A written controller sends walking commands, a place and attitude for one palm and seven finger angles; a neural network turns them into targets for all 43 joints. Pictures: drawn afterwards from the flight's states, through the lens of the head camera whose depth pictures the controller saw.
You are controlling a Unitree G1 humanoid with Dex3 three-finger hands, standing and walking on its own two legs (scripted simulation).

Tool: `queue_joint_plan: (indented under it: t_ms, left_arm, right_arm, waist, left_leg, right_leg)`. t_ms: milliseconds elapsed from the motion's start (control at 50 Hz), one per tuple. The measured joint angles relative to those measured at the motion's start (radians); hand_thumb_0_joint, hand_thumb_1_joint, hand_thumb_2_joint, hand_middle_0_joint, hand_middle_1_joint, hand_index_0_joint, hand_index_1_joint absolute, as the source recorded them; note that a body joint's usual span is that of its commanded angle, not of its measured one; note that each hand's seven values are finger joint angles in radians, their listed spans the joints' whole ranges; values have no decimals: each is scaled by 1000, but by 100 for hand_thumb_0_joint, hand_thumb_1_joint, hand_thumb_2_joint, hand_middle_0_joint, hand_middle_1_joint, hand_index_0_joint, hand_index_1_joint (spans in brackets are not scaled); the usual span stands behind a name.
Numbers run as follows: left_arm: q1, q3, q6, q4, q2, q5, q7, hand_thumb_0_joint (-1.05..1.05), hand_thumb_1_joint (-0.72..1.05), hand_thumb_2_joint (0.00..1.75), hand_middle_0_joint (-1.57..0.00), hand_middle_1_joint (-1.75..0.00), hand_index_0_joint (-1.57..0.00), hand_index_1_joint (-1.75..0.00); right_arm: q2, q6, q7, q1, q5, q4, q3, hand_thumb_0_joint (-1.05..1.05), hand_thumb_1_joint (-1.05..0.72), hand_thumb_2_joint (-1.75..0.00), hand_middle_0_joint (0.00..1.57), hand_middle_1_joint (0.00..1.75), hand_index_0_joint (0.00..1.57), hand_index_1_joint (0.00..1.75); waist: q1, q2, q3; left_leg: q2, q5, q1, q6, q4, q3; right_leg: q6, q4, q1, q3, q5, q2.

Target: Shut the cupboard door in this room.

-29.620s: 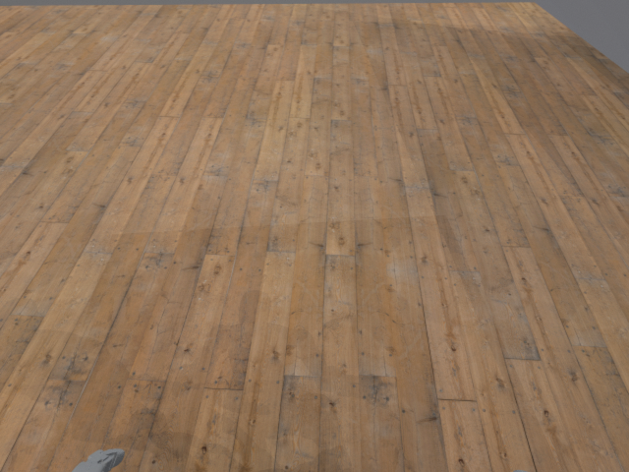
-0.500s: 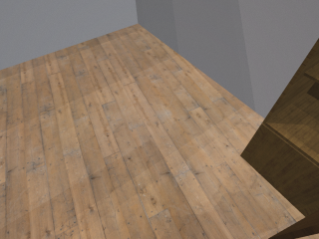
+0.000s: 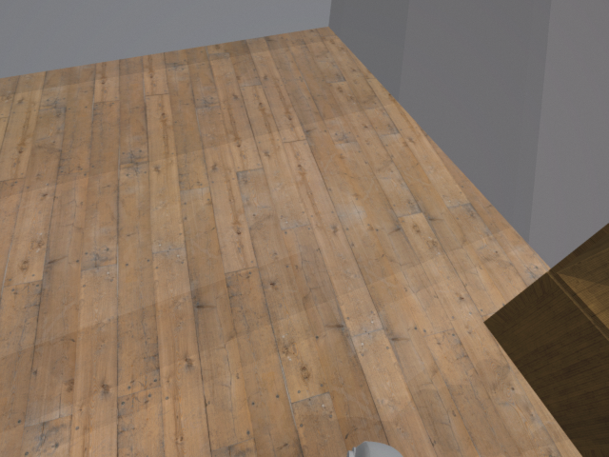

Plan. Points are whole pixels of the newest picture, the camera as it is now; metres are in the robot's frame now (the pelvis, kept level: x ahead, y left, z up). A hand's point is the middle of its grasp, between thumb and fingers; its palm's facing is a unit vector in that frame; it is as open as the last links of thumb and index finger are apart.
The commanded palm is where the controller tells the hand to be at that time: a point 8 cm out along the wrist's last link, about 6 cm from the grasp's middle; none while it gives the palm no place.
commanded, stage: turn or walk to find it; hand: left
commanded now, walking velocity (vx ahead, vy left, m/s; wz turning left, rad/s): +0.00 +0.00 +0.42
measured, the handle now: out of the picture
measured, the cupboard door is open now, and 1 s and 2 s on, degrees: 78 78 78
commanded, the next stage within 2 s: none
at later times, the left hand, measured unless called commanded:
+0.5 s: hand out of the picture +0.02 +0.14 -0.15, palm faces +0.22 -0.94 -0.26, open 7.4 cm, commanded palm none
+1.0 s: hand out of the picture -0.03 +0.20 -0.17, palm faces +0.44 -0.86 -0.25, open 7.4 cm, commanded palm none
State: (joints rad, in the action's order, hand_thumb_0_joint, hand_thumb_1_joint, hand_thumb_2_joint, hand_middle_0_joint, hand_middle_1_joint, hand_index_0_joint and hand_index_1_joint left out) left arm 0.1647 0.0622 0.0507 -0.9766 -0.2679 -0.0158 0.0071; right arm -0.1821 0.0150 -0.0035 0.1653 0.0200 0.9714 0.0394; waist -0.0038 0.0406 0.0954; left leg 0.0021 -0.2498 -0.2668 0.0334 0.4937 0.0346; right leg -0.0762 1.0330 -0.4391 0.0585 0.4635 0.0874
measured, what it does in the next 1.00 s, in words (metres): steps on the spot, turning left: right foot, then left foot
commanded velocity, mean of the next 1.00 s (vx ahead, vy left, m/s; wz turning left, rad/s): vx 0.00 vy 0.00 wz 0.42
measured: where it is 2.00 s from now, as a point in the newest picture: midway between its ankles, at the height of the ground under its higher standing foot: outside the picture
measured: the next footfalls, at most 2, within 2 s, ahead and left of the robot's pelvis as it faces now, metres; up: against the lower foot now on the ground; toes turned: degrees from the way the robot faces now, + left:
right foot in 0.24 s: +0.05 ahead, -0.14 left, +0.00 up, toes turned +1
left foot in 0.72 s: -0.03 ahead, +0.09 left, +0.00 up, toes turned +24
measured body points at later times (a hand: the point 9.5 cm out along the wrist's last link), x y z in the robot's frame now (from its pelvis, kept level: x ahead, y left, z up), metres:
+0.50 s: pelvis +0.01 -0.06 +0.00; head +0.06 -0.08 +0.45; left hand +0.01 +0.19 -0.13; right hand +0.12 -0.30 -0.16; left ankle -0.08 +0.10 -0.65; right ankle +0.01 -0.14 -0.74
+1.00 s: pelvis +0.01 -0.03 +0.00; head +0.04 +0.01 +0.45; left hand -0.05 +0.24 -0.15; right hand +0.20 -0.20 -0.14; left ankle -0.06 +0.07 -0.74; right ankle +0.06 -0.16 -0.69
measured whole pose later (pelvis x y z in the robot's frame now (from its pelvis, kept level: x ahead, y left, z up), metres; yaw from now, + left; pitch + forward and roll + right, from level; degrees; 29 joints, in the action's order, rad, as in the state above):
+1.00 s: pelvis +0.01 -0.03 +0.00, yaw +25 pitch +1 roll +0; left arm 0.17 0.05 0.05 -0.96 -0.26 -0.01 0.01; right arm -0.18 0.02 0.00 0.13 0.02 0.95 0.04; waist -0.02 0.03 0.09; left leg -0.01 -0.27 -0.20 0.01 0.46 -0.02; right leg -0.09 0.92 -0.43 0.04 0.46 0.09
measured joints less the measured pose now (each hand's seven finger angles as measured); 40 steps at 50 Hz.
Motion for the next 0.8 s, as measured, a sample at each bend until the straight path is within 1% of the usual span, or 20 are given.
queue_joint_plan:
  t_ms: [100,180,220,240,260,280,300,320,360,380,440,480,540,640,680,700,720,740,760,800]
  left_arm:
    - [-26,-6,-4,22,13,4,1,1,91,89,-20,-30,-20,-30]
    - [-44,-15,-12,39,34,8,2,1,91,89,-20,-30,-20,-30]
    - [-44,-21,-23,49,44,9,1,1,91,89,-20,-30,-20,-30]
    - [-40,-24,-31,54,48,8,2,0,91,89,-20,-30,-20,-30]
    - [-38,-27,-40,55,60,3,4,0,91,89,-20,-30,-20,-30]
    - [-32,-32,-45,58,69,0,5,0,91,89,-20,-30,-20,-30]
    - [-23,-34,-48,61,76,-1,5,0,91,89,-20,-30,-20,-30]
    - [-14,-35,-48,64,83,-2,6,0,91,89,-20,-30,-20,-30]
    - [3,-37,-48,63,94,-2,8,0,91,89,-20,-30,-20,-30]
    - [11,-38,-49,60,98,-2,9,0,91,89,-20,-30,-20,-30]
    - [33,-38,-54,50,104,-4,10,0,91,89,-20,-30,-20,-30]
    - [49,-39,-56,44,104,-5,9,0,91,89,-20,-30,-20,-30]
    - [70,-37,-57,33,98,-9,8,0,91,89,-20,-30,-20,-30]
    - [99,-28,-50,10,69,-14,6,0,91,89,-20,-30,-21,-30]
    - [108,-21,-45,-3,51,-12,7,0,91,89,-20,-30,-21,-30]
    - [114,-17,-41,-8,42,-9,6,0,91,89,-20,-30,-21,-30]
    - [120,-12,-35,-12,32,-5,5,0,91,89,-20,-30,-21,-30]
    - [116,-8,-25,-18,18,-3,6,0,91,89,-20,-30,-20,-30]
    - [110,-6,-12,-23,7,-2,8,1,91,89,-20,-30,-20,-30]
    - [93,-1,7,-33,-5,-1,11,1,91,89,-20,-30,-20,-30]
  right_arm:
    - [5,1,2,10,1,-2,3,1,-91,-90,20,30,21,30]
    - [-2,12,5,18,4,-2,13,1,-91,-90,20,30,21,30]
    - [-9,18,7,23,1,0,19,1,-91,-90,20,30,21,30]
    - [-13,20,8,28,-1,1,22,1,-91,-90,20,30,21,30]
    - [-23,24,9,27,-5,3,27,1,-91,-90,20,30,21,30]
    - [-30,30,9,27,-7,5,32,1,-91,-90,20,30,21,30]
    - [-35,39,9,29,-6,6,36,1,-91,-90,20,30,21,30]
    - [-41,47,10,28,-5,8,40,1,-91,-90,20,30,20,30]
    - [-53,53,14,24,-2,12,46,1,-91,-90,20,30,20,30]
    - [-59,53,15,21,-1,13,47,1,-91,-90,20,30,20,30]
    - [-67,54,18,15,-2,16,46,1,-91,-90,20,30,20,30]
    - [-70,57,17,9,-3,20,43,1,-91,-90,20,30,20,30]
    - [-70,61,16,-9,-5,26,35,1,-91,-90,20,30,20,30]
    - [-62,53,15,-53,-13,18,18,1,-91,-90,20,30,20,30]
    - [-56,42,15,-67,-14,7,10,1,-91,-90,20,30,20,30]
    - [-54,34,17,-70,-13,-1,7,1,-91,-90,20,30,20,30]
    - [-54,24,18,-72,-10,-9,6,1,-91,-90,20,30,20,30]
    - [-44,17,17,-78,-9,-14,6,1,-91,-90,20,30,20,30]
    - [-35,12,16,-81,-8,-17,3,1,-91,-90,20,30,20,30]
    - [-24,6,9,-77,-5,-24,-1,1,-91,-90,20,30,20,30]
  waist:
    - [12,-21,-3]
    - [28,-41,-5]
    - [30,-50,-10]
    - [29,-54,-13]
    - [29,-73,-10]
    - [32,-83,-10]
    - [31,-82,-12]
    - [28,-80,-13]
    - [25,-80,-11]
    - [24,-79,-9]
    - [21,-70,-3]
    - [15,-61,1]
    - [2,-47,8]
    - [-25,-25,19]
    - [-30,-14,18]
    - [-30,-11,14]
    - [-30,-10,7]
    - [-34,7,11]
    - [-39,18,12]
    - [-39,17,7]
  left_leg:
    - [-13,29,12,-7,-43,-35]
    - [-22,22,-1,-24,-21,-68]
    - [-29,10,-17,-37,8,-84]
    - [-34,-2,-30,-46,35,-91]
    - [-28,-22,-46,-48,79,-102]
    - [-32,-99,-72,-52,157,-107]
    - [-42,-167,-105,-55,258,-105]
    - [-48,-200,-137,-57,367,-99]
    - [-42,-189,-185,-68,541,-85]
    - [-34,-174,-199,-75,595,-79]
    - [-8,-148,-206,-95,648,-70]
    - [7,-157,-190,-104,620,-66]
    - [22,-188,-150,-110,525,-52]
    - [26,-212,-68,-97,310,-6]
    - [23,-156,-21,-88,186,22]
    - [23,-90,11,-81,102,35]
    - [22,-48,29,-48,54,35]
    - [11,-59,24,-26,68,37]
    - [6,-76,22,-15,79,35]
    - [4,-85,30,-11,67,18]
  right_leg:
    - [-10,-103,15,-22,-4,-11]
    - [-4,-264,74,-17,-19,-29]
    - [1,-390,126,-5,-90,-40]
    - [17,-462,156,3,-155,-42]
    - [50,-467,163,18,-179,-50]
    - [77,-456,164,33,-170,-49]
    - [96,-450,167,43,-155,-42]
    - [106,-456,174,51,-146,-34]
    - [113,-483,193,68,-148,-25]
    - [113,-497,202,77,-154,-21]
    - [114,-525,219,103,-166,-8]
    - [115,-534,225,119,-168,0]
    - [112,-537,228,143,-165,13]
    - [95,-509,222,185,-149,36]
    - [82,-478,214,205,-132,48]
    - [73,-450,206,215,-117,54]
    - [63,-405,187,218,-98,61]
    - [45,-335,160,186,-26,68]
    - [32,-253,129,144,41,61]
    - [15,-103,70,78,79,36]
